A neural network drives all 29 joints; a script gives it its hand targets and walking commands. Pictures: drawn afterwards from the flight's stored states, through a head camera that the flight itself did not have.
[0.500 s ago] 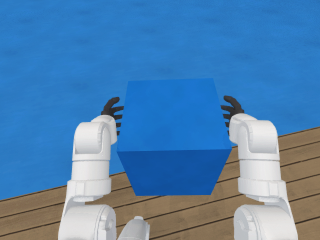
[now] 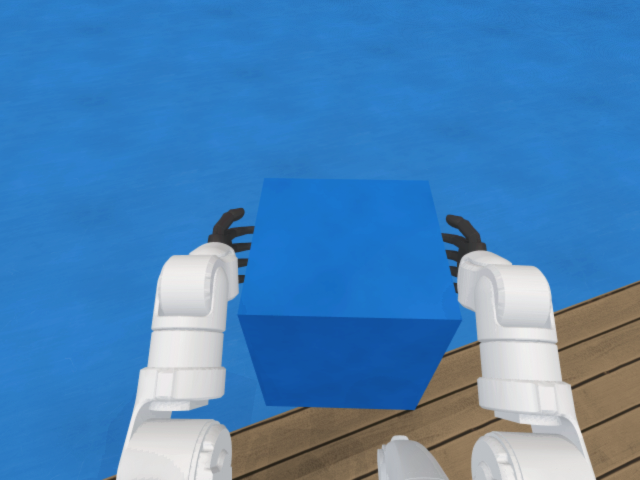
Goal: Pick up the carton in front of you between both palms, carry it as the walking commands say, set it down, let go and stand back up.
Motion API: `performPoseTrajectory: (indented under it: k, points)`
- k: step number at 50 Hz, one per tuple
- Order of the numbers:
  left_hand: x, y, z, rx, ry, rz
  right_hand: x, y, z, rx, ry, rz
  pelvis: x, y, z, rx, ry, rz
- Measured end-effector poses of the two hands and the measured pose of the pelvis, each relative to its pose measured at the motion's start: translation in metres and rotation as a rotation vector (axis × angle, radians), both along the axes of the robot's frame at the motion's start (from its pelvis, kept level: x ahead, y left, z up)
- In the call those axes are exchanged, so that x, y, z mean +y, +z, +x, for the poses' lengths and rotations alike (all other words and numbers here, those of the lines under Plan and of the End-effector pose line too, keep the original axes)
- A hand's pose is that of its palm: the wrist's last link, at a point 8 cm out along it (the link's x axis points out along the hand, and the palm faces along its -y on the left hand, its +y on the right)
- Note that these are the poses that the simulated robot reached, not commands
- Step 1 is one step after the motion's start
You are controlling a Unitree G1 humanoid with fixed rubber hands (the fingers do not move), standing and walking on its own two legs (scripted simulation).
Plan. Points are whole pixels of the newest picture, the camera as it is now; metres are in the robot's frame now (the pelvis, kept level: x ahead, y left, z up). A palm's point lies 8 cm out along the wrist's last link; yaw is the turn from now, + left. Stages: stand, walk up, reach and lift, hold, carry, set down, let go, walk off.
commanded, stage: carry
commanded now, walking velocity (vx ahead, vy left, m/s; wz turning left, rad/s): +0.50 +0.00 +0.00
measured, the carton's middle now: (342, 299) +0.34 -0.01 +0.00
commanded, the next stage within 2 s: none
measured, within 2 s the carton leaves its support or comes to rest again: neither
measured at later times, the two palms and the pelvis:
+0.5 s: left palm (246, 117) +0.64 +0.14 +0.08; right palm (420, 110) +0.67 -0.16 +0.07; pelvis +0.31 -0.04 -0.03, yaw +2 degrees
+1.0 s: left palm (255, 41) +0.97 +0.15 +0.05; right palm (389, 44) +0.95 -0.15 +0.05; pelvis +0.61 +0.01 -0.04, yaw +0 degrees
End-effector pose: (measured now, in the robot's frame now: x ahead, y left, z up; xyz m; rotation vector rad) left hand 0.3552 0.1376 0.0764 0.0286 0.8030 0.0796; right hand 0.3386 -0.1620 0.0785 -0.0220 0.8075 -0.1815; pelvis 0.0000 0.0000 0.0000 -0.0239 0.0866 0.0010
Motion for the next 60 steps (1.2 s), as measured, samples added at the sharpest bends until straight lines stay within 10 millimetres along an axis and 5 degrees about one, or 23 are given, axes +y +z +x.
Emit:
performPoseTrajectory:
  k: [12, 17, 26, 36, 41, 47, 54, 60]
  points:
    - [-0.014, 0.034, 0.158, -0.162, 0.031, -0.012, -0.015, 0.035, 0.166, -0.163, 0.011, 0.010, -0.015, -0.013, 0.158, 0.006, 0.016, 0.023]
    - [-0.017, 0.026, 0.225, -0.162, 0.060, 0.042, -0.018, 0.018, 0.248, -0.162, 0.064, 0.037, -0.026, -0.042, 0.230, -0.017, 0.025, 0.027]
    - [-0.001, 0.000, 0.300, -0.020, 0.132, 0.035, 0.000, -0.006, 0.344, -0.020, 0.132, 0.034, -0.039, -0.026, 0.318, -0.005, 0.028, 0.048]
    - [0.011, 0.013, 0.436, -0.107, 0.116, 0.021, 0.011, 0.003, 0.468, -0.107, 0.086, 0.055, -0.019, -0.031, 0.444, 0.009, 0.014, 0.040]
    - [0.024, -0.009, 0.514, -0.104, 0.085, 0.005, 0.024, -0.011, 0.539, -0.104, 0.069, 0.022, -0.002, -0.055, 0.525, -0.012, 0.003, 0.030]
    - [0.019, -0.034, 0.580, -0.002, 0.021, 0.001, 0.019, -0.035, 0.586, 0.000, 0.031, -0.011, 0.010, -0.045, 0.582, -0.011, -0.001, 0.024]
    - [0.009, -0.015, 0.657, -0.052, 0.012, -0.018, 0.009, -0.013, 0.658, -0.053, -0.008, 0.004, 0.010, -0.028, 0.652, 0.004, -0.006, 0.002]
    - [0.002, 0.004, 0.724, -0.122, 0.055, -0.035, 0.002, 0.008, 0.735, -0.125, -0.002, 0.028, -0.007, -0.026, 0.732, 0.011, -0.007, 0.000]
